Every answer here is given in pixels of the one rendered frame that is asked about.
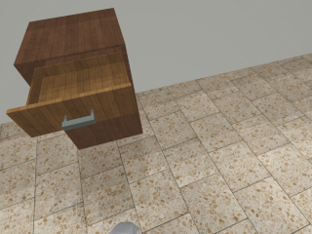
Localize handle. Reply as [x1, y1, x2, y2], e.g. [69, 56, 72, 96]
[61, 109, 97, 131]

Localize drawer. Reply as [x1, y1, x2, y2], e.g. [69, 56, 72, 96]
[6, 51, 137, 137]

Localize cabinet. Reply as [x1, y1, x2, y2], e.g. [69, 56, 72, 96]
[14, 8, 143, 150]

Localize robot left thigh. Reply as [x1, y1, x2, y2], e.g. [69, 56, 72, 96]
[109, 221, 139, 234]

